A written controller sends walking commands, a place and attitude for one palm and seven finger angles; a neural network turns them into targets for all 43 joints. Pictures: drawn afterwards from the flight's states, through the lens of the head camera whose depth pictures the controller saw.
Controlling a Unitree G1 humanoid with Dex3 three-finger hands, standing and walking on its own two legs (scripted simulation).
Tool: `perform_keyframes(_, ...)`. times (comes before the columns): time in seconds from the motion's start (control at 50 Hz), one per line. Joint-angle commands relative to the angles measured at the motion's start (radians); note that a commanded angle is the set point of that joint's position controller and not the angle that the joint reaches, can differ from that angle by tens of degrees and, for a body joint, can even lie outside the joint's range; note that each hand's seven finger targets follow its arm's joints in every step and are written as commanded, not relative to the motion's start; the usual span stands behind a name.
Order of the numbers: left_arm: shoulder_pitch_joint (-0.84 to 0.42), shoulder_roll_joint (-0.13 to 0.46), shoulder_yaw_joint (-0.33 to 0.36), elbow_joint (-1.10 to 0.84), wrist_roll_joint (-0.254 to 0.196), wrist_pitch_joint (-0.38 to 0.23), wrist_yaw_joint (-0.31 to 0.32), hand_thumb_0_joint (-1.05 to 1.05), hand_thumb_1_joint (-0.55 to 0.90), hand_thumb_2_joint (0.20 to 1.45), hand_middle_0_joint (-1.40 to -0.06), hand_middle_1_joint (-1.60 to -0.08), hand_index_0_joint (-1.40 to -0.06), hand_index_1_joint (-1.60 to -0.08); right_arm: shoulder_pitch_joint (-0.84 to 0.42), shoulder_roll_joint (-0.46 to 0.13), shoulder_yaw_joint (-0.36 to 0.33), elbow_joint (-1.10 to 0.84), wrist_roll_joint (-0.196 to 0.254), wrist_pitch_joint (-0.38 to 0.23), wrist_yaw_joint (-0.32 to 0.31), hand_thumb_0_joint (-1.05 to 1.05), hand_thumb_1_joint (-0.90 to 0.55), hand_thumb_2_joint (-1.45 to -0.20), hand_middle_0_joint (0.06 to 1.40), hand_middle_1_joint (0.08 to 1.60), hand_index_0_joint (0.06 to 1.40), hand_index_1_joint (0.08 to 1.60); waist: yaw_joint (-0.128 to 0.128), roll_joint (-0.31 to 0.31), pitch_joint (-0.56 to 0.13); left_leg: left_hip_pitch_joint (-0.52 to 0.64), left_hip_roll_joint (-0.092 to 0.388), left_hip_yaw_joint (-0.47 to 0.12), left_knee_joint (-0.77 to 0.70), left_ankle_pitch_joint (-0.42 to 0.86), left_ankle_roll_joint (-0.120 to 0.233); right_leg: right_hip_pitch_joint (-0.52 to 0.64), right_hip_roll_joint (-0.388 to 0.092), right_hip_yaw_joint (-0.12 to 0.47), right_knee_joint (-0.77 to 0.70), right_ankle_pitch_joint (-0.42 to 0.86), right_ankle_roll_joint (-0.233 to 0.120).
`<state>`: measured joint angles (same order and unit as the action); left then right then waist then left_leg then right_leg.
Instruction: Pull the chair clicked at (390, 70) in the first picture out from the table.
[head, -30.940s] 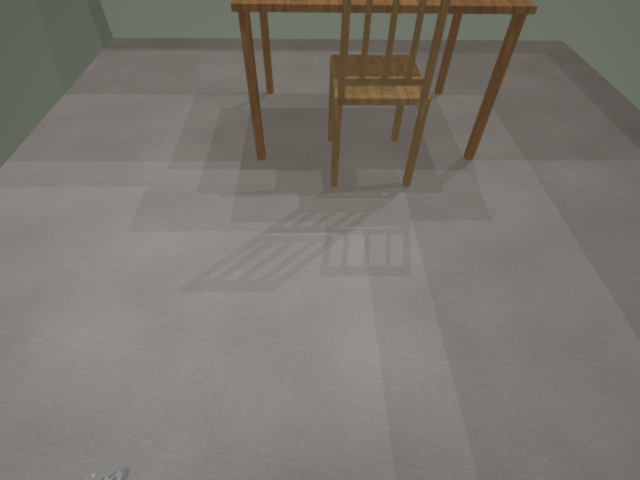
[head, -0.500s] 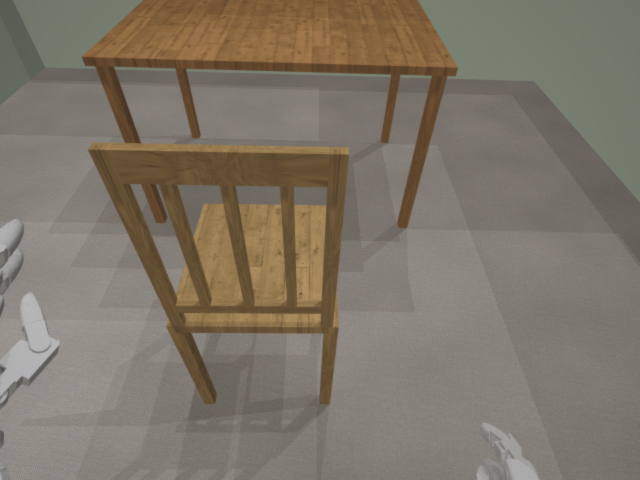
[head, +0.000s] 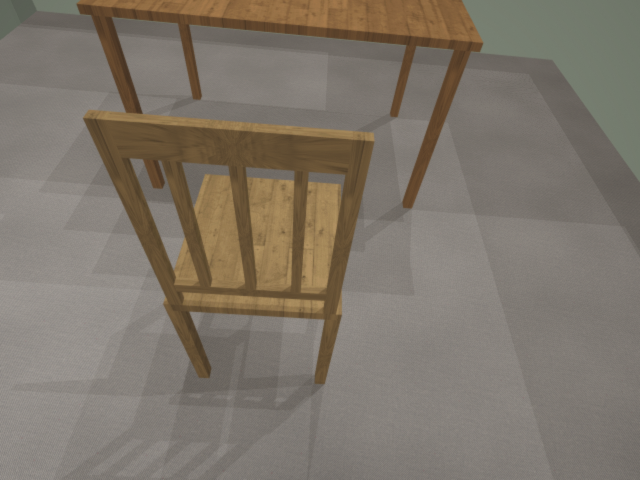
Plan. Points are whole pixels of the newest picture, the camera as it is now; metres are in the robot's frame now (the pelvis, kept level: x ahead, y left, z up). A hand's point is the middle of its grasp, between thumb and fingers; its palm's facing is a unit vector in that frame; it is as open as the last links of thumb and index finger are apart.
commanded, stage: let the arm hang, fingers relaxed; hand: left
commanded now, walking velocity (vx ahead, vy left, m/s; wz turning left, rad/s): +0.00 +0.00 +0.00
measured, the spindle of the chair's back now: (245, 235) +0.49 +0.15 -0.05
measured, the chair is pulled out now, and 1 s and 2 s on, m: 0.59 0.59 0.59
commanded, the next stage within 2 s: look to check the result in 0.76 s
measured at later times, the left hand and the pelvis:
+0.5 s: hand out of the picture +0.01 +0.15 -0.17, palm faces +0.01 -0.98 -0.18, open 7.3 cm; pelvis +0.01 -0.02 +0.00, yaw +0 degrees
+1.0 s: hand out of the picture +0.02 +0.15 -0.17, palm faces +0.02 -0.98 -0.18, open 7.4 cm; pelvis +0.01 -0.02 +0.00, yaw +0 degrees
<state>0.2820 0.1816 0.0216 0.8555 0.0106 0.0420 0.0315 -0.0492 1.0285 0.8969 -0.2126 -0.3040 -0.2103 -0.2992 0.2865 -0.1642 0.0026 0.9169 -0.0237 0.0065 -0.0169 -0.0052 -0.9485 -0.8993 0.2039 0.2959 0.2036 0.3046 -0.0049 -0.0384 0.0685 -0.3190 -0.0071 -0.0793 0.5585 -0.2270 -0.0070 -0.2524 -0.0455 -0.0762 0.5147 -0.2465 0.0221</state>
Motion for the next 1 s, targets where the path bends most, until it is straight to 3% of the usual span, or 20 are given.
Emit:
perform_keyframes(0.0,0.067,0.117,0.006,0.02,0.004,-0.035,-0.006,0.0,0.9,0.9,-0.2,-0.3,-0.2,-0.3,0.049,-0.114,-0.029,-0.024,0.004,-0.021,-0.006,0.0,-0.9,-0.9,0.2,0.3,0.2,0.3,0.01,0.199,-0.107,0.023,0.081,-0.086,-0.174,0.023,0.054,0.084,-0.04,0.068,-0.105,0.03,-0.064)
perform_keyframes(0.06,0.068,0.118,-0.005,0.07,0.001,-0.035,-0.009,0.0,0.9,0.9,-0.2,-0.3,-0.2,-0.3,0.072,-0.119,-0.03,0.002,0.007,-0.016,-0.007,0.0,-0.9,-0.9,0.2,0.3,0.2,0.3,0.008,0.126,-0.05,0.006,0.085,-0.088,-0.189,-0.019,0.057,0.058,-0.043,0.065,-0.126,0.007,-0.066)
perform_keyframes(0.16,0.093,0.116,-0.016,0.129,-0.002,-0.036,-0.006,0.0,0.9,0.9,-0.2,-0.3,-0.2,-0.3,0.101,-0.114,-0.026,0.038,0.011,-0.016,-0.009,0.0,-0.9,-0.9,0.2,0.3,0.2,0.3,0.009,0.076,-0.028,0.014,0.084,-0.078,-0.188,-0.006,0.059,0.045,-0.049,0.073,-0.136,0.001,-0.068)
perform_keyframes(0.2,0.102,0.115,-0.018,0.144,-0.004,-0.04,-0.005,0.0,0.9,0.9,-0.2,-0.3,-0.2,-0.3,0.116,-0.107,-0.022,0.051,0.013,-0.018,-0.01,0.0,-0.9,-0.9,0.2,0.3,0.2,0.3,0.007,0.041,-0.051,0.034,0.08,-0.064,-0.17,0.035,0.056,0.054,-0.059,0.076,-0.137,0.018,-0.069)
perform_keyframes(0.24,0.106,0.11,-0.022,0.154,-0.005,-0.039,-0.003,0.0,0.9,0.9,-0.2,-0.3,-0.2,-0.3,0.111,-0.1,-0.021,0.062,0.014,-0.013,-0.01,0.0,-0.9,-0.9,0.2,0.3,0.2,0.3,0.009,0.012,0.0,0.029,0.076,-0.055,-0.169,0.022,0.057,0.018,-0.056,0.076,-0.15,-0.007,-0.074)
perform_keyframes(0.32,0.116,0.103,-0.02,0.16,-0.005,-0.041,0.001,0.0,0.9,0.9,-0.2,-0.3,-0.2,-0.3,0.119,-0.083,-0.018,0.08,0.013,-0.014,-0.01,0.0,-0.9,-0.9,0.2,0.3,0.2,0.3,0.007,0.006,-0.011,0.041,0.068,-0.04,-0.149,0.038,0.051,0.01,-0.066,0.09,-0.154,-0.021,-0.075)
perform_keyframes(0.34,0.11,0.104,-0.021,0.163,-0.005,-0.04,0.001,0.0,0.9,0.9,-0.2,-0.3,-0.2,-0.3,0.116,-0.076,-0.018,0.087,0.014,-0.011,-0.01,0.0,-0.9,-0.9,0.2,0.3,0.2,0.3,0.008,-0.013,0.023,0.03,0.064,-0.034,-0.149,0.027,0.051,-0.006,-0.063,0.088,-0.167,-0.04,-0.079)
perform_keyframes(0.42,0.101,0.097,-0.014,0.158,-0.004,-0.04,0.004,0.0,0.9,0.9,-0.2,-0.3,-0.2,-0.3,0.127,-0.063,-0.017,0.1,0.01,-0.011,-0.008,0.0,-0.9,-0.9,0.2,0.3,0.2,0.3,0.006,0.005,0.02,0.026,0.057,-0.03,-0.14,0.019,0.044,-0.012,-0.069,0.096,-0.168,-0.081,-0.082)
perform_keyframes(0.44,0.104,0.097,-0.016,0.158,-0.006,-0.039,0.004,0.0,0.9,0.9,-0.2,-0.3,-0.2,-0.3,0.122,-0.059,-0.018,0.101,0.011,-0.009,-0.01,0.0,-0.9,-0.9,0.2,0.3,0.2,0.3,0.011,0.021,0.046,0.017,0.057,-0.027,-0.146,0.01,0.046,-0.023,-0.064,0.094,-0.176,-0.089,-0.086)
perform_keyframes(0.52,0.096,0.087,-0.01,0.153,-0.005,-0.04,0.005,0.0,0.9,0.9,-0.2,-0.3,-0.2,-0.3,0.126,-0.049,-0.017,0.103,0.008,-0.013,-0.01,0.0,-0.9,-0.9,0.2,0.3,0.2,0.3,0.01,0.054,0.015,0.017,0.059,-0.032,-0.146,0.026,0.042,-0.002,-0.064,0.093,-0.154,-0.064,-0.086)
perform_keyframes(0.54,0.092,0.082,-0.01,0.157,-0.005,-0.039,0.005,0.0,0.9,0.9,-0.2,-0.3,-0.2,-0.3,0.121,-0.043,-0.018,0.106,0.008,-0.01,-0.012,0.0,-0.9,-0.9,0.2,0.3,0.2,0.3,0.014,0.051,0.051,0.003,0.062,-0.034,-0.156,0.011,0.045,-0.013,-0.056,0.087,-0.165,-0.071,-0.086)
perform_keyframes(0.62,0.094,0.078,-0.007,0.152,-0.005,-0.04,0.004,0.0,0.9,0.9,-0.2,-0.3,-0.2,-0.3,0.131,-0.044,-0.019,0.104,0.007,-0.014,-0.013,0.0,-0.9,-0.9,0.2,0.3,0.2,0.3,0.012,0.064,0.003,0.014,0.063,-0.037,-0.151,0.02,0.044,0.016,-0.059,0.091,-0.152,-0.045,-0.084)
perform_keyframes(0.64,0.09,0.077,-0.007,0.151,-0.006,-0.04,0.004,0.0,0.9,0.9,-0.2,-0.3,-0.2,-0.3,0.13,-0.044,-0.021,0.104,0.009,-0.013,-0.015,0.0,-0.9,-0.9,0.2,0.3,0.2,0.3,0.013,0.074,0.02,0.008,0.066,-0.038,-0.159,0.021,0.046,0.016,-0.051,0.085,-0.154,-0.036,-0.085)
perform_keyframes(0.7,0.092,0.075,-0.006,0.147,-0.006,-0.044,0.004,0.0,0.9,0.9,-0.2,-0.3,-0.2,-0.3,0.134,-0.043,-0.02,0.104,0.009,-0.016,-0.015,0.0,-0.9,-0.9,0.2,0.3,0.2,0.3,0.013,0.047,-0.021,0.021,0.067,-0.034,-0.144,0.065,0.043,0.046,-0.061,0.085,-0.144,0.007,-0.083)
perform_keyframes(0.76,0.085,0.072,-0.006,0.145,-0.006,-0.041,0.005,0.0,0.9,0.9,-0.2,-0.3,-0.2,-0.3,0.13,-0.043,-0.022,0.105,0.009,-0.013,-0.016,0.0,-0.9,-0.9,0.2,0.3,0.2,0.3,0.012,0.051,0.018,0.014,0.07,-0.04,-0.155,0.038,0.045,0.018,-0.054,0.083,-0.149,-0.019,-0.083)
perform_keyframes(0.8,0.088,0.073,-0.005,0.146,-0.005,-0.043,0.005,0.0,0.9,0.9,-0.2,-0.3,-0.2,-0.3,0.134,-0.043,-0.023,0.106,0.009,-0.014,-0.015,0.0,-0.9,-0.9,0.2,0.3,0.2,0.3,0.01,0.046,-0.007,0.026,0.067,-0.033,-0.146,0.044,0.043,0.029,-0.059,0.087,-0.151,-0.016,-0.083)
perform_keyframes(0.92,0.093,0.067,-0.005,0.151,-0.005,-0.043,0.004,0.0,0.9,0.9,-0.2,-0.3,-0.2,-0.3,0.129,-0.046,-0.022,0.109,0.01,-0.017,-0.017,0.0,-0.9,-0.9,0.2,0.3,0.2,0.3,0.01,0.05,-0.007,0.036,0.072,-0.04,-0.157,0.041,0.047,0.027,-0.054,0.087,-0.146,-0.003,-0.081)
perform_keyframes(0.94,0.088,0.066,-0.006,0.152,-0.005,-0.042,0.005,0.0,0.9,0.9,-0.2,-0.3,-0.2,-0.3,0.125,-0.042,-0.023,0.11,0.011,-0.014,-0.018,0.0,-0.9,-0.9,0.2,0.3,0.2,0.3,0.011,0.045,0.02,0.032,0.075,-0.04,-0.164,0.041,0.048,0.013,-0.049,0.083,-0.151,-0.003,-0.083)
perform_keyframes(0.98,0.091,0.065,-0.005,0.152,-0.004,-0.044,0.005,0.0,0.9,0.9,-0.2,-0.3,-0.2,-0.3,0.126,-0.045,-0.023,0.112,0.01,-0.016,-0.017,0.0,-0.9,-0.9,0.2,0.3,0.2,0.3,0.011,0.04,0.0,0.039,0.074,-0.037,-0.157,0.05,0.047,0.024,-0.053,0.087,-0.147,0.005,-0.08)
